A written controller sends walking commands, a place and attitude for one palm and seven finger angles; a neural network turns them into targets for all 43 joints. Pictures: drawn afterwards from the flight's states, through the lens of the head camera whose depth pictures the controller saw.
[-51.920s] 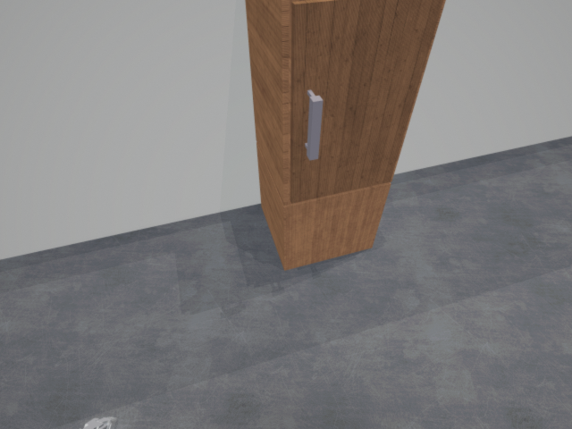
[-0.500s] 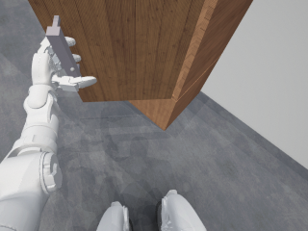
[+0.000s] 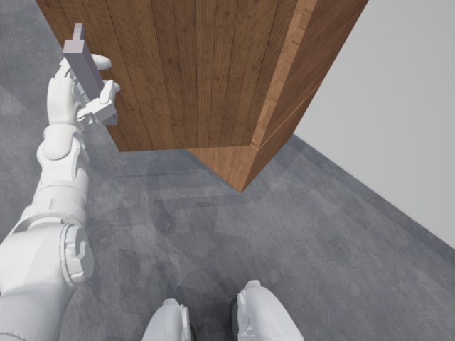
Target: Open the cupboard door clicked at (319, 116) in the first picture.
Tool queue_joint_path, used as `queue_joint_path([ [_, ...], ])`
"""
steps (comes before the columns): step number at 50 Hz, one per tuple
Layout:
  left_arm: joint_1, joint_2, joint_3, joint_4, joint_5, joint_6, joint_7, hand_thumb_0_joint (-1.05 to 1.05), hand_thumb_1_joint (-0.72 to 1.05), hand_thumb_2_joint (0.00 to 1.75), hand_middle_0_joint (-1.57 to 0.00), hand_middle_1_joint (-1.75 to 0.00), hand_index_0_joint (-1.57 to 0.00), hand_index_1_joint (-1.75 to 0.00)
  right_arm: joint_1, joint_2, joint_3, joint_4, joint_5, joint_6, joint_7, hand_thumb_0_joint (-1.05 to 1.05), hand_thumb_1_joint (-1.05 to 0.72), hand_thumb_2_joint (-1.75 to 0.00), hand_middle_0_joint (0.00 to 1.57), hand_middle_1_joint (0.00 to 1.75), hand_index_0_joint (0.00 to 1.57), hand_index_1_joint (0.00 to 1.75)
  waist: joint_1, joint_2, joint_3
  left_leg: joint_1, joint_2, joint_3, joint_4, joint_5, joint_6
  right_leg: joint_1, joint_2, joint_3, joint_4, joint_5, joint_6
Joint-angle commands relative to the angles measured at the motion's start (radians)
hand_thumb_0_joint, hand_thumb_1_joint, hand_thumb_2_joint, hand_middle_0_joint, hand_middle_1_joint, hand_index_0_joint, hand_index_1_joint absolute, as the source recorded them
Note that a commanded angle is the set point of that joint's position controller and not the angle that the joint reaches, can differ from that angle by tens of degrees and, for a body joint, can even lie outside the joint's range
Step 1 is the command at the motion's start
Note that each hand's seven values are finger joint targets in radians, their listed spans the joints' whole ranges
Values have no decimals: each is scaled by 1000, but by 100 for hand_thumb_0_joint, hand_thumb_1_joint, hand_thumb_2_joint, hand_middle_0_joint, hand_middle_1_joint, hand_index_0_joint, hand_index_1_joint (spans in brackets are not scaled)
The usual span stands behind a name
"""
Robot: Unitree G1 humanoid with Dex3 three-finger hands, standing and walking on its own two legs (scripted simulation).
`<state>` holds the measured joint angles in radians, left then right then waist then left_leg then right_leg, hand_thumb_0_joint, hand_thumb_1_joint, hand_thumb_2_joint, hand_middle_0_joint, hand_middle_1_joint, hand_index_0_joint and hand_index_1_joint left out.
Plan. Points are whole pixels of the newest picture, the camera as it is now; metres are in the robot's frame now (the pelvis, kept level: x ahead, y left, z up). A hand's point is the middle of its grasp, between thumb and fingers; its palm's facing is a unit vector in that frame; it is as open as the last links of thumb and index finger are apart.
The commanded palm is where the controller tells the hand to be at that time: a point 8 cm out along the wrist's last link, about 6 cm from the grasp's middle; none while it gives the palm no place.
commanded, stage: pull the door open along its arc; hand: left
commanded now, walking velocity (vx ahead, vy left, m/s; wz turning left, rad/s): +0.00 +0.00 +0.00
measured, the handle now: (96, 79) +0.56 +0.18 +0.05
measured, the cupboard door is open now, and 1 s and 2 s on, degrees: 46 87 91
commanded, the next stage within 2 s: open thumb and fingers to let go in 1.08 s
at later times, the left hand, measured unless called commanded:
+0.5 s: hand (120, 149) +0.42 +0.13 +0.05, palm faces +0.07 -1.00 +0.03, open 6.3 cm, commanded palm +0.37 +0.19 +0.06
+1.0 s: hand (187, 211) +0.31 +0.04 +0.06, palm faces +0.37 -0.93 -0.02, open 6.4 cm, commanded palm +0.24 +0.07 +0.06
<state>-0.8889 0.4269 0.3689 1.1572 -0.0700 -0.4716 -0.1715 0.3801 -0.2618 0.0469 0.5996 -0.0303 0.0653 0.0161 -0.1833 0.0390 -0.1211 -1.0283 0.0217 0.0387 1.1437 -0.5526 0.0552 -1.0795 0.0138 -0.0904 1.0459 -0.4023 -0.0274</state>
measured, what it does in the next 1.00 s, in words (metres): stands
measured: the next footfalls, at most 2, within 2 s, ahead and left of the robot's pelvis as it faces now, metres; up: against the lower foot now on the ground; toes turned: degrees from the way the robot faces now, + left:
none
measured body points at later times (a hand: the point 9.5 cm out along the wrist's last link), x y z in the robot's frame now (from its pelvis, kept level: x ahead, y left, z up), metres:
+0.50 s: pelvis +0.01 +0.00 +0.02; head +0.12 +0.00 +0.46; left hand +0.41 +0.19 +0.05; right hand +0.08 -0.26 -0.10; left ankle -0.01 +0.08 -0.65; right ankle +0.04 -0.11 -0.65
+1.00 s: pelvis +0.01 -0.04 +0.02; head +0.07 -0.05 +0.46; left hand +0.29 +0.08 +0.06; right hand +0.19 -0.24 -0.09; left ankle -0.01 +0.08 -0.65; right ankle +0.04 -0.11 -0.65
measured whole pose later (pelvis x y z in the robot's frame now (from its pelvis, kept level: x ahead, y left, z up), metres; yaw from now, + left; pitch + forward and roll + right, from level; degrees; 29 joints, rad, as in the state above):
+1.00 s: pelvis +0.01 -0.04 +0.02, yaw +3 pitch +16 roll +0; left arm 0.02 -0.11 -0.23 0.30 0.11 -0.38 0.59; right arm 0.18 -0.16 0.00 0.57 -0.09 -0.02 0.04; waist -0.01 0.03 -0.16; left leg -0.78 0.00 0.01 1.03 -0.52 0.00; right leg -0.85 0.00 -0.11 1.01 -0.43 -0.08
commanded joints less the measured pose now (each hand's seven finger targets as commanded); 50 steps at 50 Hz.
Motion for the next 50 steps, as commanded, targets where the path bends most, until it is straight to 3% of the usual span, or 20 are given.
queue_joint_path([
  [1,-404,244,29,-232,-17,-79,-1,0,90,90,-40,-135,-40,-135,175,-180,-72,-36,-1,-12,-10,0,-90,-90,20,30,20,30,10,117,-540,307,-8,-99,-135,498,-47,349,25,66,-74,341,0],
  [2,-445,189,-18,-218,-20,-75,1,0,90,90,-40,-135,-40,-135,170,-177,-71,-32,-1,-15,-9,0,-90,-90,20,30,20,30,-19,84,-507,290,-8,-103,-134,465,-44,326,25,63,-80,320,5],
  [3,-420,196,-2,-224,-22,-77,4,0,90,90,-40,-135,-40,-135,177,-178,-74,-31,-2,-16,-9,0,-90,-90,20,30,20,30,-6,70,-507,290,-7,-101,-138,469,-43,345,26,64,-83,325,3],
  [6,-347,204,14,-269,-28,-87,3,0,90,90,-40,-135,-40,-135,176,-178,-80,-41,-2,-16,-5,0,-90,-90,20,30,20,30,23,105,-577,337,-8,-97,-140,539,-50,378,26,63,-76,372,0],
  [14,-1,97,-40,-473,-68,-76,-3,0,90,90,-40,-135,-40,-135,127,-160,-92,-99,22,-14,10,0,-90,-90,20,30,20,30,91,72,-554,364,-7,-76,-192,620,-50,479,25,61,-103,439,-4],
  [16,98,62,-60,-526,-79,-69,1,0,90,90,-40,-135,-40,-135,107,-153,-96,-107,30,-17,13,0,-90,-90,20,30,20,30,100,22,-505,334,-7,-61,-209,593,-45,507,22,63,-117,448,1],
  [20,234,14,-85,-625,-87,-66,21,0,90,90,-40,-135,-40,-135,58,-140,-98,-127,38,-31,9,0,-90,-90,20,30,20,30,119,9,-438,291,-17,-40,-235,500,-41,543,13,70,-128,425,0],
  [21,243,-26,-5,-668,-140,-67,120,0,90,90,-40,-135,-40,-135,30,-120,-99,-129,32,-39,8,0,-90,-90,20,30,20,30,160,10,-406,273,-20,-34,-244,478,-53,532,14,59,-137,398,0],
  [22,298,-85,-53,-686,-126,-66,178,0,90,90,-40,-135,-40,-135,15,-115,-98,-134,25,-50,13,0,-90,-90,20,30,20,30,156,3,-401,281,-22,-35,-247,460,-57,522,15,54,-137,375,3],
  [24,353,-130,-61,-742,-99,-69,305,0,90,90,-40,-135,-40,-135,-5,-104,-98,-139,10,-65,18,0,-90,-90,20,30,20,30,173,-19,-400,275,-23,-37,-245,469,-63,525,12,45,-125,374,-2],
  [27,387,-239,-140,-782,-20,-64,471,0,90,90,-40,-135,-40,-135,-34,-87,-98,-129,-13,-70,30,0,-90,-90,20,30,20,30,168,-34,-385,279,-24,-38,-237,453,-69,508,2,44,-117,368,-3],
  [31,430,-351,-273,-875,88,-66,594,0,90,90,-40,-135,-40,-135,-63,-68,-105,-132,-36,-74,32,0,-90,-90,20,30,20,30,164,-45,-426,326,-24,-40,-227,494,-67,522,-5,44,-115,408,-6],
  [36,486,-481,-397,-945,140,-41,716,0,90,90,-40,-135,-40,-135,-133,-43,-104,-134,-46,-84,26,0,-90,-90,20,30,20,30,160,-70,-406,326,-30,-40,-234,418,-62,539,-12,50,-136,365,-5],
  [39,545,-545,-480,-990,174,-28,756,0,90,90,-40,-135,-40,-135,-164,-31,-102,-142,-54,-94,24,0,-90,-90,20,30,20,30,155,-95,-394,325,-33,-40,-231,396,-55,551,-15,53,-150,356,-7],
  [43,632,-602,-577,-1062,227,-12,767,0,90,90,-40,-135,-40,-135,-193,-11,-97,-146,-60,-109,20,0,-90,-90,20,30,20,30,163,-77,-384,337,-35,-39,-232,380,-54,554,-23,57,-152,345,-11],
  [44,673,-613,-599,-1064,235,-2,764,0,90,90,-40,-135,-40,-135,-199,-11,-94,-152,-60,-113,18,0,-90,-90,20,30,20,30,161,-101,-368,325,-35,-45,-232,368,-53,555,-23,59,-158,336,-13],
  [48,759,-665,-662,-1124,219,21,762,0,90,90,-40,-135,-40,-135,-238,4,-83,-160,-53,-141,17,0,-90,-90,20,30,20,30,161,-84,-333,316,-42,-46,-232,310,-52,556,-32,71,-182,284,-11],
  [50,835,-689,-685,-1140,209,41,760,0,90,90,-40,-135,-40,-135,-256,11,-78,-171,-50,-153,18,0,-90,-90,20,30,20,30,168,-104,-330,302,-46,-50,-229,295,-52,569,-37,77,-190,273,-9],
])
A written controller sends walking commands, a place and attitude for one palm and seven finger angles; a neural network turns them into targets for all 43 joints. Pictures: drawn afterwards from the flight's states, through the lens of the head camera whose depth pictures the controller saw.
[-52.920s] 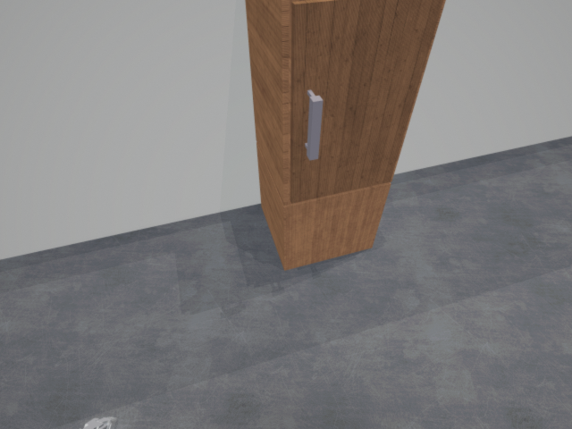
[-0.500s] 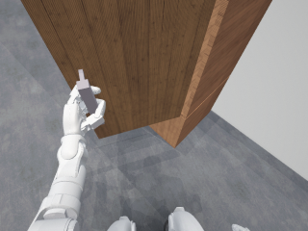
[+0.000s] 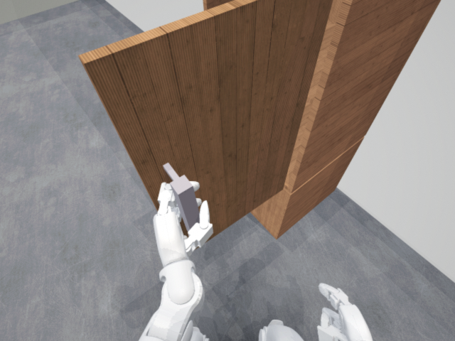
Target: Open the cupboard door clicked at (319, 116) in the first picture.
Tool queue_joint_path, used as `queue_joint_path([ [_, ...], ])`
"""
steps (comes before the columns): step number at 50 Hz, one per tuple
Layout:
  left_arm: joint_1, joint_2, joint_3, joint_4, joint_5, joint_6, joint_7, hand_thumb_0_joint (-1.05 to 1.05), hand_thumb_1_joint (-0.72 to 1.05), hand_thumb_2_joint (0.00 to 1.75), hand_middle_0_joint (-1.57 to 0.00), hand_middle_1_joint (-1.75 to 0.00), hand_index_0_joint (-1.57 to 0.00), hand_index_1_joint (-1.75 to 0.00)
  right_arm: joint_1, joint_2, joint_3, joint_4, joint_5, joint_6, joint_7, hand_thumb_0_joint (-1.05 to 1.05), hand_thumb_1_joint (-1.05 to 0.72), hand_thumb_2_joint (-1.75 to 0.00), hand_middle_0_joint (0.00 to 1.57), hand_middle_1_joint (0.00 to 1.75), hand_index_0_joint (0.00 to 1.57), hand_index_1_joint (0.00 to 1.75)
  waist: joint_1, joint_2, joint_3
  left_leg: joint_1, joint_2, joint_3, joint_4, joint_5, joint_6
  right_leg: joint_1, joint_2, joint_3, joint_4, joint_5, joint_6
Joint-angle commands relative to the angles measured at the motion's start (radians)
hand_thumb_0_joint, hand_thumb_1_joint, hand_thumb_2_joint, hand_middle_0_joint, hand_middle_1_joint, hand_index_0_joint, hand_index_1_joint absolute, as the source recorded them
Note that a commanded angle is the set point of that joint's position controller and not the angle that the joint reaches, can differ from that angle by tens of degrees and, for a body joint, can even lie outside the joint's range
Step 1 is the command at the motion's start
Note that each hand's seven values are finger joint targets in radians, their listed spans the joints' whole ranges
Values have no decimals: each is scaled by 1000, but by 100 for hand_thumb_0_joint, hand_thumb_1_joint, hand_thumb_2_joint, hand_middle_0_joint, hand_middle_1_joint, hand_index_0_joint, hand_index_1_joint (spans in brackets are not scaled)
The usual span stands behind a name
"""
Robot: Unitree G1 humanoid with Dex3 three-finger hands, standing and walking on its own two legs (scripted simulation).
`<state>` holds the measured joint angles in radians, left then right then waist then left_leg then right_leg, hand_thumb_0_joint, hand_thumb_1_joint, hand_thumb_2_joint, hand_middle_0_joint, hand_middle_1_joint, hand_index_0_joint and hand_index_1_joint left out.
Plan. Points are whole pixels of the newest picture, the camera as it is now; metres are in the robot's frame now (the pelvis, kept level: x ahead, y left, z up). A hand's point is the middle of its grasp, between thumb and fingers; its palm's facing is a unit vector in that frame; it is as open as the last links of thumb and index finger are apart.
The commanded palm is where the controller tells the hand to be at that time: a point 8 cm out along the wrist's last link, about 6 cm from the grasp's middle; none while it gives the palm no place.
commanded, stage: pull the door open along its arc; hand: left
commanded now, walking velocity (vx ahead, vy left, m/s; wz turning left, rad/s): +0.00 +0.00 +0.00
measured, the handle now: (183, 202) +0.35 +0.10 +0.03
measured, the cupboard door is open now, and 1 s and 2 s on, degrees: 87 91 93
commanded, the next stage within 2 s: open thumb and fingers to let go in 0.08 s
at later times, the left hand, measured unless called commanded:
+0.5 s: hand (210, 231) +0.29 +0.04 +0.04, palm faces +0.36 -0.93 -0.03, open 8.5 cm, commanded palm +0.25 +0.09 +0.04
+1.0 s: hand (211, 230) +0.30 +0.04 +0.04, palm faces +0.29 -0.95 -0.04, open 14.6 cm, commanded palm +0.26 +0.08 +0.04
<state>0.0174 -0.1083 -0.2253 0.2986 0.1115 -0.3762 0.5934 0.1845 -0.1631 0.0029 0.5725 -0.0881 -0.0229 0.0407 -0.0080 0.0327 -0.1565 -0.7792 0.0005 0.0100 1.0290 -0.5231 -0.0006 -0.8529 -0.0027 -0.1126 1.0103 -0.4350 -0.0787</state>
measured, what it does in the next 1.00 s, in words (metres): stands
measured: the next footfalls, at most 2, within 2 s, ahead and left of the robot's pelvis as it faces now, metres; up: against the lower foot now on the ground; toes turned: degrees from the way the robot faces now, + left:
none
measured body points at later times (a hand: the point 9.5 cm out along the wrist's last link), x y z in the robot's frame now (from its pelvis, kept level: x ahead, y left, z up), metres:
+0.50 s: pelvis -0.01 -0.03 +0.00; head +0.05 -0.06 +0.44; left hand +0.27 +0.09 +0.05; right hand +0.17 -0.24 -0.12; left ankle -0.01 +0.12 -0.67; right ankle +0.03 -0.07 -0.67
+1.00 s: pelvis -0.02 -0.01 -0.01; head +0.04 -0.03 +0.44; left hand +0.28 +0.09 +0.04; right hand +0.16 -0.22 -0.12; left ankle -0.01 +0.12 -0.67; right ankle +0.03 -0.07 -0.67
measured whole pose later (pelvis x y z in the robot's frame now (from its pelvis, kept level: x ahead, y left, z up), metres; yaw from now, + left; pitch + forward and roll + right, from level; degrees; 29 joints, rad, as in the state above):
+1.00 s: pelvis -0.02 -0.01 -0.01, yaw +1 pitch +15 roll +1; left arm -0.02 -0.11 -0.26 0.32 0.10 -0.34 0.60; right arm 0.19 -0.19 0.01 0.59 -0.08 -0.07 0.02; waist -0.01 0.05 -0.15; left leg -0.81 -0.01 0.00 1.06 -0.51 -0.01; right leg -0.88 -0.02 -0.12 1.04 -0.43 -0.09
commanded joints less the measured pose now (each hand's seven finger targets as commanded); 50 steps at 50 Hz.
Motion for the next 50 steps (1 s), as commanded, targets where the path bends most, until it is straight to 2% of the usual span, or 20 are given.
queue_joint_path([
  [1,-43,-150,-89,-289,25,-46,-5,0,90,90,-40,-135,-40,-135,-66,-87,-32,-146,10,-70,-6,0,-90,-90,20,30,20,30,-7,-105,-283,49,-26,-21,-113,250,3,341,-24,106,-164,297,46],
  [4,62,-150,-88,-338,7,-16,-9,0,90,90,-40,-135,-40,-135,-86,-81,-24,-162,16,-85,-4,0,-90,-90,20,30,20,30,12,-115,-277,28,-37,-22,-109,220,0,378,-39,136,-195,283,54],
  [5,75,-151,-86,-350,-2,-8,-8,0,90,90,-40,-135,-40,-135,-94,-78,-21,-161,17,-87,-4,0,-90,-90,20,30,20,30,8,-112,-266,23,-38,-21,-104,209,-2,374,-44,148,-202,275,58],
  [8,-65,-108,-37,-334,-2,1,16,0,90,90,-40,-135,-40,-135,-88,-83,-18,-141,12,-93,-15,0,-90,-90,20,30,20,30,-13,-129,-228,-16,-43,-28,-78,161,-4,342,-61,192,-225,206,69],
  [9,-164,-68,-2,-317,1,-3,28,0,90,90,-40,-135,-40,-135,-95,-88,-15,-128,15,-92,-23,0,-90,-90,20,30,20,30,-28,-130,-203,-39,-44,-33,-65,138,-3,320,-67,214,-237,156,70],
  [13,-156,-68,21,-263,-8,-20,22,0,62,78,-38,-132,-38,-132,-89,-85,-22,-117,10,-102,-32,0,-90,-90,20,30,20,30,-20,-168,-242,-81,-48,-34,-52,112,-6,378,-95,276,-257,150,87],
  [14,-147,-67,16,-277,-4,-25,15,0,55,75,-38,-131,-38,-131,-81,-88,-25,-121,10,-102,-32,0,-90,-90,20,30,20,30,-12,-149,-268,-77,-49,-35,-54,132,-6,395,-93,272,-245,187,83],
  [17,-117,-77,-2,-279,-6,-30,-9,0,34,66,-36,-129,-36,-129,-63,-92,-32,-122,9,-101,-28,0,-90,-90,20,30,20,30,-18,-156,-297,-79,-46,-31,-53,147,-5,419,-100,268,-229,260,91],
  [19,-122,-65,-2,-268,-2,-33,-24,0,20,60,-35,-127,-35,-127,-57,-99,-35,-122,12,-97,-30,0,-90,-90,20,30,20,30,-25,-176,-286,-94,-46,-36,-52,141,-5,423,-103,276,-234,256,91],
  [20,-127,-75,-13,-275,-4,-36,-29,0,13,57,-35,-127,-35,-127,-59,-98,-36,-122,12,-97,-30,0,-90,-90,20,30,20,30,-26,-160,-283,-95,-45,-35,-51,138,-5,417,-107,279,-234,255,92],
  [26,-184,-57,-2,-244,-12,-39,-33,0,-29,39,-32,-122,-32,-122,-69,-104,-36,-121,18,-94,-35,0,-90,-90,20,30,20,30,-31,-169,-237,-101,-45,-34,-49,90,1,359,-105,279,-259,96,86],
  [29,-213,-46,13,-232,-10,-42,-23,0,-50,30,-30,-120,-30,-120,-72,-108,-37,-125,16,-97,-40,0,-90,-90,20,30,20,30,-23,-168,-253,-100,-46,-35,-49,91,4,350,-98,272,-255,66,80],
  [31,-219,-60,9,-222,-7,-42,-16,0,-50,30,-30,-120,-30,-120,-66,-104,-37,-122,16,-97,-38,0,-90,-90,20,30,20,30,-20,-144,-261,-85,-46,-30,-54,99,3,343,-93,256,-242,68,75],
  [34,-241,-79,-5,-216,6,-41,1,0,-50,30,-27,-105,-27,-105,-62,-107,-39,-126,14,-99,-35,0,-90,-90,20,30,20,30,-19,-138,-286,-61,-44,-29,-62,124,7,328,-74,216,-218,78,64],
  [36,-233,-107,-27,-198,8,-36,4,0,-50,30,-26,-95,-26,-95,-55,-103,-37,-126,14,-100,-31,0,-90,-90,20,30,20,30,-23,-144,-273,-49,-42,-28,-66,134,8,313,-67,196,-208,100,64],
  [38,-248,-103,-23,-216,6,-37,12,0,-50,30,-24,-85,-24,-85,-50,-105,-39,-127,13,-101,-29,0,-90,-90,20,30,20,30,-19,-132,-292,-34,-41,-26,-70,145,8,312,-60,182,-198,111,61],
  [42,-262,-115,-33,-200,5,-28,18,0,-50,30,-21,-65,-21,-65,-56,-106,-35,-129,13,-102,-28,0,-90,-90,20,30,20,30,-23,-129,-262,-25,-39,-26,-76,142,9,285,-51,164,-197,92,58],
  [44,-242,-102,-16,-191,2,-25,22,0,-50,30,-19,-55,-19,-55,-58,-109,-33,-134,13,-101,-29,0,-90,-90,20,30,20,30,-10,-139,-266,-27,-40,-30,-83,154,9,295,-44,156,-193,98,53],
  [48,-287,-136,-41,-175,5,-21,28,0,-50,30,-16,-35,-16,-35,-60,-105,-29,-126,12,-100,-24,0,-90,-90,20,30,20,30,-25,-122,-233,-9,-37,-29,-89,138,10,242,-36,127,-183,63,51],
  [50,-301,-130,-34,-171,4,-20,34,0,-50,30,-15,-30,-15,-30,-67,-107,-29,-124,11,-99,-26,0,-90,-90,20,30,20,30,-23,-125,-250,-3,-37,-32,-88,143,11,240,-33,122,-175,65,49],
])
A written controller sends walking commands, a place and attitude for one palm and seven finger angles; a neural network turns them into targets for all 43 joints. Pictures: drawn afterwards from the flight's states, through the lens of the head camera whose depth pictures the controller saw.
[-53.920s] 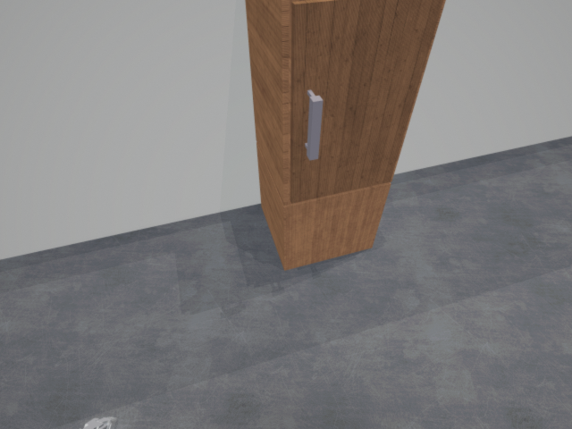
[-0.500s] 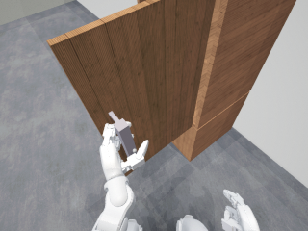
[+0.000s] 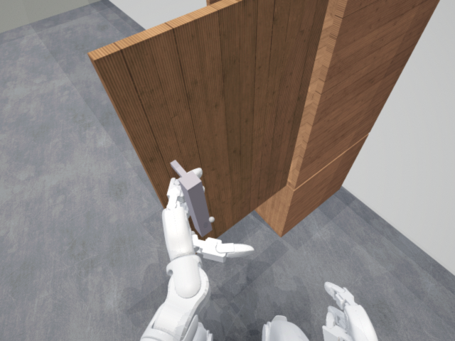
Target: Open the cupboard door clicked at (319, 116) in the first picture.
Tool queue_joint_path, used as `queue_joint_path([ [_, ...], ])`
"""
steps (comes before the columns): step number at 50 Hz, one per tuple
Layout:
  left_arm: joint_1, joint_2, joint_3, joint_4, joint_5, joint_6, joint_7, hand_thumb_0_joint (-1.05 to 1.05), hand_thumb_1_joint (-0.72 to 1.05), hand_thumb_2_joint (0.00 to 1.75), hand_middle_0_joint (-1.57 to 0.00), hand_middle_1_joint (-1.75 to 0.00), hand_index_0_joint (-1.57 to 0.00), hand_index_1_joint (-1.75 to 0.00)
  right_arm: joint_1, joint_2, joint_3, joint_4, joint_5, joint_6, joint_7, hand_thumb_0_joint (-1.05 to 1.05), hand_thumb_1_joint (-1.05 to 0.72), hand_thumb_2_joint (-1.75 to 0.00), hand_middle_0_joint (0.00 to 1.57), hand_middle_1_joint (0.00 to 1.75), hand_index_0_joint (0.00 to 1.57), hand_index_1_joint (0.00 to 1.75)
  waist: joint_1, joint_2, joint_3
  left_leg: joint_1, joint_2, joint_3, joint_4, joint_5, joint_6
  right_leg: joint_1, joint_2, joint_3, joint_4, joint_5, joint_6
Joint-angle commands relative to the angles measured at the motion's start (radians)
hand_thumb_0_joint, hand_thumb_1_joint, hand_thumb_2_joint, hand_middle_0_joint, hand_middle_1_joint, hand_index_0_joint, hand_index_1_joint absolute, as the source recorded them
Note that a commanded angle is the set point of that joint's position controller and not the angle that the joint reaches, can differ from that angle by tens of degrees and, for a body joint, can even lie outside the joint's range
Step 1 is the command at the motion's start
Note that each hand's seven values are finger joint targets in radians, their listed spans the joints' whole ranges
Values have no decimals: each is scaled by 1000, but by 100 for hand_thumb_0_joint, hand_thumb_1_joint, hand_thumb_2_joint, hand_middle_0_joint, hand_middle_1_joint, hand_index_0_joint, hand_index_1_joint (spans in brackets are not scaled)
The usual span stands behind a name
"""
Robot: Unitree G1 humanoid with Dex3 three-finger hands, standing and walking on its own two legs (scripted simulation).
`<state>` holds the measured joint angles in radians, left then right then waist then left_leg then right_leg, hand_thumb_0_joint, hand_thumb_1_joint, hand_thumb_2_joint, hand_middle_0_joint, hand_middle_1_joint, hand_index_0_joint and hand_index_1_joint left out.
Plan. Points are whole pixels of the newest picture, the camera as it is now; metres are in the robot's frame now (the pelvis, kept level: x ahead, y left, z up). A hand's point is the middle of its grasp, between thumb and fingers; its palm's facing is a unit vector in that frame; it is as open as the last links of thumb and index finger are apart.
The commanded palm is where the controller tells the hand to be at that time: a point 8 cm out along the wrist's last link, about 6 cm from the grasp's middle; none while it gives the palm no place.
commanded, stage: slide the hand sideways off the handle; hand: left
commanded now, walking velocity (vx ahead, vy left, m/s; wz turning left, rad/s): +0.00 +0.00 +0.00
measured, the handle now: (191, 200) +0.36 +0.08 +0.04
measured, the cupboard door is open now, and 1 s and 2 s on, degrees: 91 93 92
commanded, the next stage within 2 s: draw the hand back to the body in 1.30 s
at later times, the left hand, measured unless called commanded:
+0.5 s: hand (213, 241) +0.28 +0.04 +0.04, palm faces -0.18 -0.98 +0.03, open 16.1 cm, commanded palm +0.25 +0.11 +0.04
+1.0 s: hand (179, 263) +0.24 +0.09 +0.04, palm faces -0.10 -0.99 -0.01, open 16.1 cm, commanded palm +0.21 +0.15 +0.04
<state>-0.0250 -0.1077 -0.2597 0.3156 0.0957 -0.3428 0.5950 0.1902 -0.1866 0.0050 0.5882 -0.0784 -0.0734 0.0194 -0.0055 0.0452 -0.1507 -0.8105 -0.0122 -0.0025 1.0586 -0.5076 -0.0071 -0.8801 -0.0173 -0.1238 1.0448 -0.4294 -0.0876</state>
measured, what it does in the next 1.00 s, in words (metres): stands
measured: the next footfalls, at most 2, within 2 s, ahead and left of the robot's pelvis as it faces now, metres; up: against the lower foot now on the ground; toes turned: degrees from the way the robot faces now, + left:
none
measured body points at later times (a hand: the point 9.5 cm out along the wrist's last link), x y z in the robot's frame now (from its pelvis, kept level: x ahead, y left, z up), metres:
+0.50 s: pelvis +0.00 +0.03 -0.01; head +0.06 +0.01 +0.44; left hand +0.28 +0.09 +0.04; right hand +0.16 -0.20 -0.10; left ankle +0.01 +0.13 -0.66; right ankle +0.05 -0.07 -0.66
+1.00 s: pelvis +0.02 +0.02 -0.01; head +0.09 +0.00 +0.43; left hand +0.24 +0.14 +0.05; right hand +0.21 -0.20 -0.09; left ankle +0.01 +0.13 -0.66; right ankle +0.05 -0.07 -0.66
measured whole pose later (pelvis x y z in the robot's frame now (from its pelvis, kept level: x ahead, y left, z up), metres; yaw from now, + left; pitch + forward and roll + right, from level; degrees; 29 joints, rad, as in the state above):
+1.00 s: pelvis +0.02 +0.02 -0.01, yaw -1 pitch +16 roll +0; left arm 0.41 0.07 -0.22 -0.13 -0.02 -0.35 0.02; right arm 0.24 -0.22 0.02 0.39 -0.01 -0.07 0.00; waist 0.01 0.04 -0.15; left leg -0.85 -0.02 0.02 1.15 -0.59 0.02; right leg -0.92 -0.02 -0.10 1.13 -0.49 -0.06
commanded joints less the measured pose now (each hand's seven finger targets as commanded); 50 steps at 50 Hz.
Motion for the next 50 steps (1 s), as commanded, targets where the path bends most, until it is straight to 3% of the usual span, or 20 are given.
queue_joint_path([
  [1,-255,-132,1,-184,19,-52,32,0,-50,30,-15,-30,-15,-30,-74,-83,-32,-140,3,-47,-4,0,-90,-90,20,30,20,30,-23,-127,-254,32,-23,-19,-118,125,16,257,-16,128,-205,54,56],
  [5,-285,-162,-24,-180,20,-46,36,0,-50,30,-15,-30,-15,-30,-81,-83,-30,-138,2,-44,-1,0,-90,-90,20,30,20,30,-25,-120,-261,45,-22,-25,-123,136,16,238,-9,104,-183,70,52],
  [6,-277,-50,-233,-209,142,-79,-176,0,-50,30,-15,-30,-15,-30,0,-124,-33,-119,6,-41,1,0,-90,-90,20,30,20,30,-115,-165,-220,58,-15,-19,-95,143,37,221,-15,127,-166,170,54],
  [7,-314,11,-162,-256,102,-118,-290,0,-50,30,-15,-30,-15,-30,3,-117,-39,-151,17,-45,-4,0,-90,-90,20,30,20,30,-84,-140,-280,36,-25,-19,-86,154,42,267,-25,136,-151,213,50],
  [9,-328,55,-157,-311,47,-146,-460,0,-50,30,-15,-30,-15,-30,2,-123,-36,-179,34,-53,-15,0,-90,-90,20,30,20,30,-77,-75,-324,58,-25,-22,-83,158,43,290,-27,147,-130,226,43],
  [10,-310,47,-155,-305,-2,-142,-528,0,-50,30,-15,-30,-15,-30,5,-124,-32,-189,44,-58,-19,0,-90,-90,20,30,20,30,-77,-70,-307,63,-27,-25,-87,151,43,282,-26,149,-139,211,44],
  [12,-260,9,-127,-291,-109,-110,-588,0,-50,30,-15,-30,-15,-30,-6,-121,-23,-221,70,-63,-24,0,-90,-90,20,30,20,30,-65,-78,-240,58,-26,-32,-114,103,37,254,-16,137,-168,114,49],
  [14,-221,14,-66,-292,-171,-78,-575,0,-50,30,-15,-30,-15,-30,-18,-129,-19,-240,80,-66,-27,0,-90,-90,20,30,20,30,-40,-117,-209,52,-26,-43,-139,81,32,240,-9,116,-177,35,47],
  [15,-205,22,-42,-297,-178,-69,-554,0,-50,30,-15,-30,-15,-30,-19,-132,-19,-244,80,-65,-26,0,-90,-90,20,30,20,30,-34,-122,-215,52,-25,-44,-142,80,30,234,-8,109,-168,25,49],
  [17,-156,33,-13,-324,-164,-63,-505,0,-50,30,-15,-30,-15,-30,-13,-132,-21,-258,73,-61,-18,0,-90,-90,20,30,20,30,-16,-129,-234,53,-26,-44,-144,96,27,237,-7,95,-146,42,48],
  [20,-74,67,3,-364,-101,-75,-447,0,-50,30,-15,-30,-15,-30,-5,-133,-28,-277,61,-51,-3,0,-90,-90,20,30,20,30,3,-117,-262,49,-22,-40,-131,138,25,234,-5,94,-112,88,41],
  [23,-3,80,4,-400,-83,-82,-435,0,-50,30,-15,-30,-15,-30,2,-130,-29,-295,60,-40,7,0,-90,-90,20,30,20,30,1,-149,-246,23,-23,-27,-122,120,25,252,-6,109,-121,89,45],
  [24,32,97,17,-413,-75,-83,-433,0,-50,30,-15,-30,-15,-30,-4,-131,-29,-303,60,-37,6,0,-90,-90,20,30,20,30,20,-120,-247,22,-22,-32,-129,135,23,254,-3,105,-111,99,37],
  [26,99,97,12,-455,-71,-85,-432,0,-50,30,-15,-30,-15,-30,3,-124,-27,-317,58,-30,7,0,-90,-90,20,30,20,30,26,-112,-255,32,-21,-25,-130,152,21,268,-2,104,-104,126,37],
  [28,106,103,4,-476,-67,-78,-439,0,-50,30,-15,-30,-15,-30,5,-124,-24,-320,62,-23,4,0,-90,-90,20,30,20,30,9,-114,-218,17,-20,-23,-124,129,22,255,-3,110,-114,111,41],
  [34,169,127,12,-554,-87,-78,-472,0,-50,30,-15,-30,-15,-30,4,-126,-22,-330,67,-28,-14,0,-90,-90,20,30,20,30,-4,-108,-201,14,-20,-30,-106,119,25,233,2,110,-112,100,44],
  [43,373,177,70,-623,-125,-72,-542,0,-50,30,-15,-30,-15,-30,25,-123,-27,-344,72,-41,-24,0,-90,-90,20,30,20,30,11,-112,-224,7,-22,-27,-80,193,21,269,5,111,-87,208,49],
  [44,381,181,69,-633,-122,-71,-548,0,-50,30,-15,-30,-15,-30,21,-126,-27,-348,72,-42,-26,0,-90,-90,20,30,20,30,12,-88,-226,5,-22,-30,-76,206,22,264,6,109,-77,215,46],
  [47,394,190,72,-667,-129,-77,-568,0,-50,30,-15,-30,-15,-30,31,-125,-29,-350,71,-45,-28,0,-90,-90,20,30,20,30,-3,-100,-221,-2,-22,-27,-56,203,23,250,4,114,-76,225,53],
  [50,442,209,93,-693,-143,-87,-590,0,-50,30,-15,-30,-15,-30,30,-127,-31,-356,71,-53,-31,0,-90,-90,20,30,20,30,1,-98,-228,-17,-23,-27,-41,202,23,253,3,121,-69,229,54],
])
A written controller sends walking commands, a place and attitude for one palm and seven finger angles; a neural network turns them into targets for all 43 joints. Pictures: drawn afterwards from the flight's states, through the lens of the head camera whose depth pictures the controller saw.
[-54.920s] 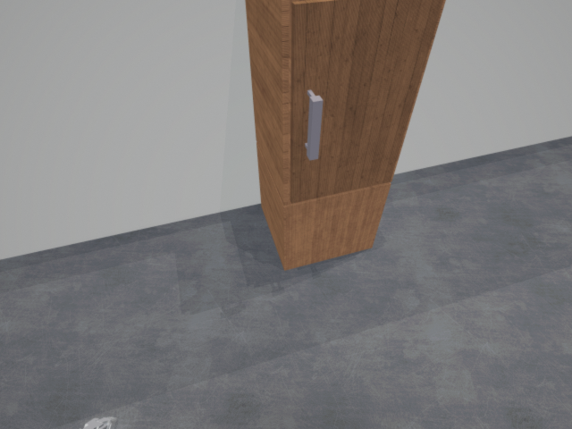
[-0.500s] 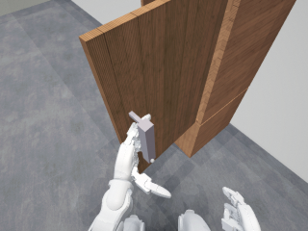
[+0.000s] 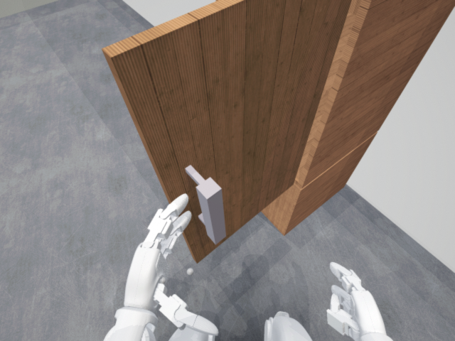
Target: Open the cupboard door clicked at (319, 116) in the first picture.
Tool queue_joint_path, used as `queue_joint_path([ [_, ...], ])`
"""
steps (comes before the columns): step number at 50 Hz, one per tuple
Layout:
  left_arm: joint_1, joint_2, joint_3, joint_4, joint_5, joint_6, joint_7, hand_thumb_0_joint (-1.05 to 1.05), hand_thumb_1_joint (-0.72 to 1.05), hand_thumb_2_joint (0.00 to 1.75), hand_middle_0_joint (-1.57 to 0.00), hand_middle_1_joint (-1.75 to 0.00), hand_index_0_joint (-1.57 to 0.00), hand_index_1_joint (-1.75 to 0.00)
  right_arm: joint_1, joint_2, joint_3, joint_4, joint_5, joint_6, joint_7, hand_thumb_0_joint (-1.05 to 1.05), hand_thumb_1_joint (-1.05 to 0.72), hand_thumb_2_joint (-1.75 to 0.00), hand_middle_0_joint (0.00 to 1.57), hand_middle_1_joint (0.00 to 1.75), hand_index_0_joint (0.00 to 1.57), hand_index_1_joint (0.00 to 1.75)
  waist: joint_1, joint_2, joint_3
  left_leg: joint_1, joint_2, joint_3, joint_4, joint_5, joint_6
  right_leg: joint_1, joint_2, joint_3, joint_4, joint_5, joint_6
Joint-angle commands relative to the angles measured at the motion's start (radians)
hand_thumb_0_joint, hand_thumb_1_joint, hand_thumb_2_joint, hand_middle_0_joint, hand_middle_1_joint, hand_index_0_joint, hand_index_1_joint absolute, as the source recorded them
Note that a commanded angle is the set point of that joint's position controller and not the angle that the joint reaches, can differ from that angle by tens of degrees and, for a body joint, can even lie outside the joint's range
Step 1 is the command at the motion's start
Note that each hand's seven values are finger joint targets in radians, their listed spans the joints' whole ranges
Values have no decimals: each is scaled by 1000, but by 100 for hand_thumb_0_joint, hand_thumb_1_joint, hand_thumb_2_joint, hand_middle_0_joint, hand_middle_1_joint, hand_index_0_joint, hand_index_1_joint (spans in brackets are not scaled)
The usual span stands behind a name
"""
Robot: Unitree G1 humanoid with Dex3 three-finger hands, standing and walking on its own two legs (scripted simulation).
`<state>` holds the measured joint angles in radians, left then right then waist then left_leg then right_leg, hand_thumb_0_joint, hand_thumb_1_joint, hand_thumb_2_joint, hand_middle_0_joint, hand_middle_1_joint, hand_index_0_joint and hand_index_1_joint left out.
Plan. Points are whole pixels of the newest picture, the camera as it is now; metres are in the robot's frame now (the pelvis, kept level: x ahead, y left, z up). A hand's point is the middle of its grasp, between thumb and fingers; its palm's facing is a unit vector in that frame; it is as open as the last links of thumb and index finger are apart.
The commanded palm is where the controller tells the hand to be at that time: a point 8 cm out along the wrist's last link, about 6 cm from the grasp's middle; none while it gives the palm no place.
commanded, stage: slide the hand sideways off the handle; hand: left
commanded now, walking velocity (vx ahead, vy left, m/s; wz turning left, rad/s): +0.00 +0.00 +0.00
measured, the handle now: (205, 206) +0.33 +0.06 +0.05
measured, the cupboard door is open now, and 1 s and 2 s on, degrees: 93 92 92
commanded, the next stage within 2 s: draw the hand back to the body in 0.30 s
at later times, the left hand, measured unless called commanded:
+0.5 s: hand (163, 288) +0.20 +0.11 +0.06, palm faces -0.09 -1.00 -0.03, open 16.3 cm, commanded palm +0.17 +0.18 +0.08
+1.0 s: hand (83, 276) +0.19 +0.18 +0.14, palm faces +0.05 -0.97 -0.23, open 15.7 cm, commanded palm +0.16 +0.24 +0.16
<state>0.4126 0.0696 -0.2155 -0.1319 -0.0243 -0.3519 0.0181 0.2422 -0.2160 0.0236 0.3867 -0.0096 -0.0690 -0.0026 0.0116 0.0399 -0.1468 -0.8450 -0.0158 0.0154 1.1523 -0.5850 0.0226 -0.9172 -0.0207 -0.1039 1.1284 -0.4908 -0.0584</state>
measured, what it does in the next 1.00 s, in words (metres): stands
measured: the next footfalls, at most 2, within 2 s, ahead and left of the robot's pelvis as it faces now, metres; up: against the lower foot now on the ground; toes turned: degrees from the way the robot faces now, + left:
none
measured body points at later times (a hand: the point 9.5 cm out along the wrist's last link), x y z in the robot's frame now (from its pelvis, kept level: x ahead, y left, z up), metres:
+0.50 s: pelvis -0.01 -0.01 -0.01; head +0.06 -0.02 +0.43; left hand +0.20 +0.16 +0.06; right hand +0.19 -0.23 -0.09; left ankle -0.01 +0.11 -0.65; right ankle +0.03 -0.09 -0.65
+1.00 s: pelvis +0.01 +0.01 +0.04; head +0.02 +0.00 +0.49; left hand +0.18 +0.23 +0.15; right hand +0.20 -0.21 -0.02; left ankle -0.01 +0.11 -0.65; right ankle +0.03 -0.09 -0.65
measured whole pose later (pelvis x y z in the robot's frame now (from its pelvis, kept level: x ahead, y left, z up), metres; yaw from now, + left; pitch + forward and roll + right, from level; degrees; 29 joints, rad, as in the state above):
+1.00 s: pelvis +0.01 +0.01 +0.04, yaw +0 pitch +7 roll -2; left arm 0.63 0.28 0.06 -0.43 -0.11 -0.13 -0.04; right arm 0.29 -0.23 0.04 0.42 0.03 -0.12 -0.09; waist 0.03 0.06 -0.13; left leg -0.54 -0.01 0.01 0.93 -0.52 0.04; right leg -0.59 0.00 -0.10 0.88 -0.41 -0.04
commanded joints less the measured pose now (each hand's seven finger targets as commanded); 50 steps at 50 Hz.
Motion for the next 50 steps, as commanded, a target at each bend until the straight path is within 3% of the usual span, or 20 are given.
queue_joint_path([
  [1,30,39,60,-248,-30,-80,-22,0,-50,30,-15,-30,-15,-30,-18,-97,-50,-155,4,-59,-10,0,-90,-90,20,30,20,30,-14,-91,-234,13,-20,-44,-133,278,-7,294,7,104,-153,293,25],
  [6,70,90,129,-262,-63,-79,-63,0,-50,30,-15,-30,-15,-30,-24,-99,-52,-156,10,-63,-20,0,-90,-90,20,30,20,30,-11,-88,-212,-39,-22,-38,-108,249,-8,308,2,136,-167,260,30],
  [13,135,94,130,-319,-105,-93,-129,0,-50,30,-15,-30,-15,-30,-21,-106,-60,-160,17,-82,-26,0,-90,-90,20,30,20,30,-21,-78,-240,-35,-21,-45,-89,267,-7,299,1,132,-150,294,37],
  [17,102,112,139,-304,-108,-88,-142,0,-50,30,-15,-30,-15,-30,-21,-112,-60,-157,16,-87,-33,0,-90,-90,20,30,20,30,-35,-96,-199,-70,-18,-46,-72,211,-6,250,1,141,-163,182,38],
  [20,101,126,161,-316,-109,-82,-135,0,-50,30,-15,-30,-15,-30,-27,-112,-60,-160,15,-93,-35,0,-90,-90,20,30,20,30,-20,-74,-212,-68,-19,-45,-69,213,-6,246,3,141,-158,158,32],
  [21,121,153,195,-344,-115,-79,-129,0,-50,30,-15,-30,-15,-30,-23,-111,-62,-167,18,-89,-36,0,-90,-90,20,30,20,30,-3,-66,-248,-53,-19,-42,-81,219,-6,277,3,145,-165,159,31],
  [24,128,209,243,-426,-125,-46,-118,0,-50,30,-15,-30,-15,-30,-20,-110,-56,-182,26,-80,-42,0,-90,-90,20,30,20,30,8,-26,-274,4,-22,-40,-126,253,-3,338,10,134,-191,193,27],
  [28,153,165,223,-422,-155,1,-131,0,-50,30,-15,-30,-15,-30,-19,-109,-47,-185,41,-80,-51,0,-90,-90,20,30,20,30,-13,-56,-190,51,-19,-44,-184,233,-2,348,15,118,-255,172,39],
  [29,163,169,234,-403,-164,14,-138,0,-50,30,-15,-30,-15,-30,-20,-110,-45,-183,42,-80,-55,0,-90,-90,20,30,20,30,-17,-94,-180,45,-17,-47,-188,232,0,365,13,123,-275,164,41],
  [34,176,204,271,-390,-181,43,-174,0,-50,30,-15,-30,-15,-30,-33,-122,-38,-177,45,-91,-62,0,-90,-90,20,30,20,30,-13,-58,-86,87,-12,-51,-245,200,-2,358,15,110,-325,86,36],
  [40,184,247,346,-452,-216,45,-188,0,-50,30,-15,-30,-15,-30,-25,-120,-33,-165,50,-114,-67,0,-90,-90,20,30,20,30,2,-19,-102,174,-6,-54,-296,266,-6,413,24,79,-334,175,33],
  [45,173,252,354,-483,-238,67,-211,0,-32,37,-16,-30,-16,-30,-34,-124,-29,-147,58,-138,-68,0,-90,-90,20,30,20,30,1,16,-77,246,2,-65,-343,316,-12,435,33,50,-348,237,33],
  [46,202,415,407,-539,-85,131,-75,0,-29,39,-16,-30,-16,-30,-20,-119,-44,-135,35,-115,-98,0,-90,-90,20,30,20,30,54,4,-120,280,25,-44,-401,343,0,510,1,104,-397,247,22],
  [47,248,330,373,-542,-71,175,-16,0,-26,40,-16,-30,-16,-30,-19,-98,-34,-137,31,-107,-107,0,-90,-90,20,30,20,30,31,3,-78,293,18,-39,-416,344,-1,511,-2,97,-424,247,27],
  [48,254,300,345,-524,-48,205,19,0,-22,42,-16,-30,-16,-30,-14,-98,-28,-120,28,-100,-108,0,-90,-90,20,30,20,30,24,20,-35,308,24,-40,-429,365,-2,516,-3,85,-432,259,29],
  [50,229,304,345,-518,-27,238,59,0,-15,45,-16,-30,-16,-30,-33,-101,-24,-104,27,-90,-111,0,-90,-90,20,30,20,30,22,-11,4,347,33,-49,-459,387,1,529,1,75,-464,262,32],
])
